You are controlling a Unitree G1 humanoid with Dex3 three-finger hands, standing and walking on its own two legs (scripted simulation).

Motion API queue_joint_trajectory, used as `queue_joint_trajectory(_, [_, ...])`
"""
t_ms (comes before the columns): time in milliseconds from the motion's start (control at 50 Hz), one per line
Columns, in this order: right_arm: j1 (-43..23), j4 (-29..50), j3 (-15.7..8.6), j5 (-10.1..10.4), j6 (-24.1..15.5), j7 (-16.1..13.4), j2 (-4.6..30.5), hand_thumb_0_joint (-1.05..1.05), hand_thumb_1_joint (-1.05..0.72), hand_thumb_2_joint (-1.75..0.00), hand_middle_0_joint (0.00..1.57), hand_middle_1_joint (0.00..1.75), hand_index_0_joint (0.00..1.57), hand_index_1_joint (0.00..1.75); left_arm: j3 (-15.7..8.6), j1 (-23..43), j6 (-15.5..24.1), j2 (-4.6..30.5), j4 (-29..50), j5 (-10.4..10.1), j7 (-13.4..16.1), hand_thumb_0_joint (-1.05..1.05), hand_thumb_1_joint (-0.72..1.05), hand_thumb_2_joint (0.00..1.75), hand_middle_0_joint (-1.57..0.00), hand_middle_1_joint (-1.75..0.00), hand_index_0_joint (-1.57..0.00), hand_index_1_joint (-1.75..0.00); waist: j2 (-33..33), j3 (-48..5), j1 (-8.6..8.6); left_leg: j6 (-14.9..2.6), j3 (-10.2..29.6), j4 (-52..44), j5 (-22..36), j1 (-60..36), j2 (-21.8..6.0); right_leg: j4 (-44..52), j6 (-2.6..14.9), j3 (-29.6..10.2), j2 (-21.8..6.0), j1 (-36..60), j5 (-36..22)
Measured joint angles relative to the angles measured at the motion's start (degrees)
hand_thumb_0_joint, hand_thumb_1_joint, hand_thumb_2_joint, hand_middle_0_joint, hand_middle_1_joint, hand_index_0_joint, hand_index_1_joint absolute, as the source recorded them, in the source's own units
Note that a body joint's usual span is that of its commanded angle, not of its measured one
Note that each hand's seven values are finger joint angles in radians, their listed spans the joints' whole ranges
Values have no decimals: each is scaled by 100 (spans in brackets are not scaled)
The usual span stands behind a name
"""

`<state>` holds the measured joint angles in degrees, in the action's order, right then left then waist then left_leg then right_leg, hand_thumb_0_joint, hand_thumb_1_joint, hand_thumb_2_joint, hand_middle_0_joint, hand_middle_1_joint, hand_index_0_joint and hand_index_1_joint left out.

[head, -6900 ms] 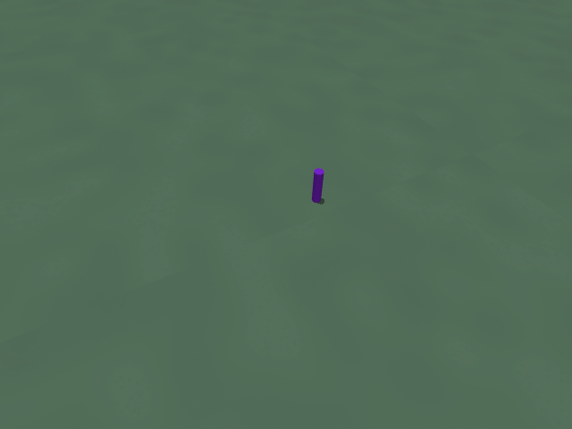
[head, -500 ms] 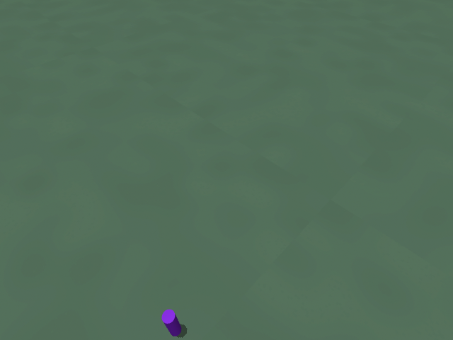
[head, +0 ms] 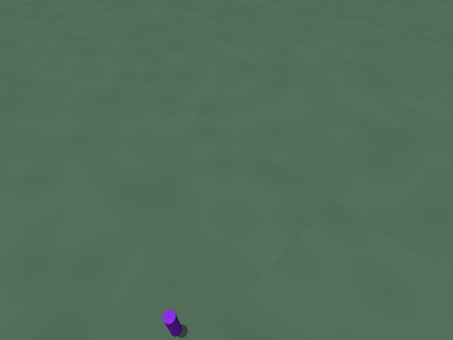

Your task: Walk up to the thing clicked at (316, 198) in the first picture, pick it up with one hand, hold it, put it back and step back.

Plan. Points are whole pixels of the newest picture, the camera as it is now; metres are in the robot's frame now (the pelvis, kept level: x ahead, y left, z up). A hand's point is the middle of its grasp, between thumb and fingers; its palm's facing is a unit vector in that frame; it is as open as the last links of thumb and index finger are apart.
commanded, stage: stand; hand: left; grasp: from the side
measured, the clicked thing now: (173, 323) +0.34 +0.22 -0.69
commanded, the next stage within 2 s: go down in 0.32 s
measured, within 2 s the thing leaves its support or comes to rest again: neither
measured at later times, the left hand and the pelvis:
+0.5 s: hand out of the picture +0.09 +0.25 -0.15, palm faces +0.03 -0.94 -0.34, open 7.7 cm; pelvis +0.00 +0.00 +0.00, yaw +1 degrees
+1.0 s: hand out of the picture +0.14 +0.28 -0.19, palm faces +0.05 -0.95 -0.32, open 16.7 cm; pelvis -0.01 +0.02 -0.05, yaw +1 degrees
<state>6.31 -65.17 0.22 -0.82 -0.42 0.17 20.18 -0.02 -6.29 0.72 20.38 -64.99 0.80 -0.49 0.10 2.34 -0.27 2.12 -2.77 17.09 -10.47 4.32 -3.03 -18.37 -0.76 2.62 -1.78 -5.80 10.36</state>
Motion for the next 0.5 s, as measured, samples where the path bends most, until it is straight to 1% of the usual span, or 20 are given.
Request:
queue_joint_trajectory(440, [16,22,-3,4,6,3,-1,1,-90,-90,21,30,21,30,-3,-12,2,-1,16,0,1,1,90,89,-21,-29,-21,-30,-12,19,-3,-12,10,6,-15,4,16,13,-14,9,-17,11,8])
queue_joint_trajectory(460, [102,232,8,91,28,-38,-6,1,-91,-90,21,30,21,30,-40,-50,-15,-22,160,-53,28,1,90,89,-21,-29,-21,-29,-7,-19,-22,-24,29,98,-44,133,21,-64,-14,25,-25,-103,35])
queue_joint_trajectory(480, [222,524,8,185,-35,-100,-21,1,-91,-90,21,30,21,30,-91,-9,21,-66,302,-109,64,1,88,87,-21,-27,-21,-28,3,-2,-32,-38,63,238,-88,294,30,-180,-15,51,-40,-239,77])
queue_joint_trajectory(500, [318,778,3,256,-104,-151,-50,1,-92,-90,21,30,21,30,-178,118,75,-118,351,-118,80,1,86,85,-20,-25,-20,-26,10,40,-27,-48,90,371,-126,443,37,-294,-14,72,-53,-367,115])
